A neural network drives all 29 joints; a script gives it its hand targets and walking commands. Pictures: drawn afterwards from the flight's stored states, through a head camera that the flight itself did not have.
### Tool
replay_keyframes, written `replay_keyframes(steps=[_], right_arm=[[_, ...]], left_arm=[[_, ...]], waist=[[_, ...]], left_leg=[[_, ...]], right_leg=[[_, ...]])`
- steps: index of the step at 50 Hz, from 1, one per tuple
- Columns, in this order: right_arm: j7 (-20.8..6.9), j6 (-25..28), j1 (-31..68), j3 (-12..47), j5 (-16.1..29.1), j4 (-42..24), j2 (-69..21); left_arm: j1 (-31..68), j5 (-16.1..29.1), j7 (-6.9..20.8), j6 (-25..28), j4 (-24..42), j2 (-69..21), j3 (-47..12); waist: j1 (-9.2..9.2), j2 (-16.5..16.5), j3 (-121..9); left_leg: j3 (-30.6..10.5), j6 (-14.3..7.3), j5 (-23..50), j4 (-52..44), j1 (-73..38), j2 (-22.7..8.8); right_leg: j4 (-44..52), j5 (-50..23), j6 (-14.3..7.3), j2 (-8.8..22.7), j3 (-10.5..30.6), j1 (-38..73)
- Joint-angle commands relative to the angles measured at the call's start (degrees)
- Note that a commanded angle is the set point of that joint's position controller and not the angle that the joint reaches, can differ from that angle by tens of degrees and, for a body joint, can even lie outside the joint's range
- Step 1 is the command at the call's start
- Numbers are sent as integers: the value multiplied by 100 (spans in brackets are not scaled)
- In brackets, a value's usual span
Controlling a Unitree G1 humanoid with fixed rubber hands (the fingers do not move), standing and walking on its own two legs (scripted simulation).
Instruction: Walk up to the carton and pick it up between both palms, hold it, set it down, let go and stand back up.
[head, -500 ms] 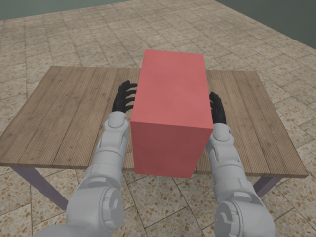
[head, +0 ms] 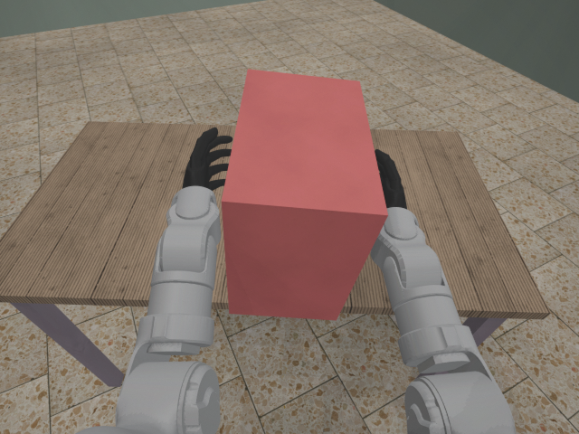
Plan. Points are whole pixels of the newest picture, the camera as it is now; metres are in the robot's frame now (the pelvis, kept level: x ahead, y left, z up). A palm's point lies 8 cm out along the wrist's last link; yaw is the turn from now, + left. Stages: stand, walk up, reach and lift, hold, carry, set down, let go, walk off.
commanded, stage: reach and lift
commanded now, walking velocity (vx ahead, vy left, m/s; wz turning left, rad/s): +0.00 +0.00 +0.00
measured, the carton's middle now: (293, 199) +0.42 -0.01 +0.11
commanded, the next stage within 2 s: hold in 1.44 s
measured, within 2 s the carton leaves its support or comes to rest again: neither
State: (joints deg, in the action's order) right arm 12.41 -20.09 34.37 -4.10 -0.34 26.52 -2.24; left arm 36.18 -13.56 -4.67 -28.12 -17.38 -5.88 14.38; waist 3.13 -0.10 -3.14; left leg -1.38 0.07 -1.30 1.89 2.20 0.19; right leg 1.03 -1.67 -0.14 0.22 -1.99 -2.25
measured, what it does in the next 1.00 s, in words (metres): stands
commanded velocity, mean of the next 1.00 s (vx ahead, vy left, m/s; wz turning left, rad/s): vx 0.00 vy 0.00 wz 0.00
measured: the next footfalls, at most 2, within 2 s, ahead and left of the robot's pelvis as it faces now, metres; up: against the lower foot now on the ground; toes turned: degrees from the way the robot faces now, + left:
none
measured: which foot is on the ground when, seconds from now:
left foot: down 0.00-1.00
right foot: down 0.00-1.00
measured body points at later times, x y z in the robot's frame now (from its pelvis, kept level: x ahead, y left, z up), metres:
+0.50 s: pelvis -0.01 +0.00 +0.00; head -0.01 +0.00 +0.45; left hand +0.37 +0.13 +0.20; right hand +0.36 -0.13 +0.17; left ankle -0.01 +0.12 -0.76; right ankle +0.01 -0.12 -0.76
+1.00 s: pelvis +0.00 +0.00 +0.00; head +0.00 +0.00 +0.45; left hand +0.37 +0.12 +0.20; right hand +0.37 -0.14 +0.17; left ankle -0.01 +0.12 -0.76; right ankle +0.01 -0.12 -0.76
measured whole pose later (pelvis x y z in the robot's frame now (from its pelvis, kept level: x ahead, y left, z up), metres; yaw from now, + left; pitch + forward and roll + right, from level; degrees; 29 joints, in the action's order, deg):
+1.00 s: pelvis +0.00 +0.00 +0.00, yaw -2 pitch -7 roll +0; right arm 16.3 -34.0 36.5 1.7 8.9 9.6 -0.7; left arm 37.1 -20.1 1.7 -56.3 10.8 -7.7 16.8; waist 5.0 0.0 7.0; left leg 0.1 0.1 1.2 -5.1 -10.7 -0.1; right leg 5.0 -3.1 -0.1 -0.2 -0.3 8.7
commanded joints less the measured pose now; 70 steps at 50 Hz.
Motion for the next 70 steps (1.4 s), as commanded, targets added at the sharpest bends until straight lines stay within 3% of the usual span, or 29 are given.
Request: replay_keyframes(steps=[1,9,24,30,46,58,70], right_arm=[[-445,125,4024,2104,652,-1995,-2818],[-304,-411,3971,2224,1008,-2805,-2534],[-120,-1002,3695,2079,1334,-3133,-2020],[-146,-949,3932,1792,1192,-2954,-1866],[-70,-957,3967,2188,1439,-3115,-2003],[34,-1122,4079,1989,1498,-2948,-1932],[20,-1230,4340,1869,1546,-2893,-1846]], left_arm=[[2714,655,860,-473,1050,-2971,-2318],[2522,730,1055,-1437,2058,-2787,-2453],[2433,467,1416,-2612,3095,-2331,-1982],[2839,317,1489,-2610,3051,-2225,-1750],[2811,430,1454,-2673,3243,-2256,-1860],[3009,405,1496,-2876,3140,-2194,-1796],[3245,365,1513,-3029,3151,-2182,-1727]], waist=[[27,35,-2495],[122,101,-2304],[160,72,-1752],[179,89,-1549],[149,18,-1990],[186,71,-1704],[213,116,-1865]], left_leg=[[-31,10,1316,296,-574,174],[-3,94,1629,231,-954,157],[143,127,1903,-205,-1633,43],[205,-14,1210,-520,-1549,11],[157,25,1991,-415,-1844,61],[165,20,1657,-419,-1716,30],[162,78,1945,-328,-1913,15]], right_leg=[[-536,-1249,231,-204,129,1448],[-419,-1274,336,-197,103,1596],[-25,-1055,364,-204,109,1801],[104,-452,334,-140,110,1692],[16,-1488,365,-140,182,2114],[44,-1051,362,-125,204,1954],[102,-924,318,-172,175,1817]])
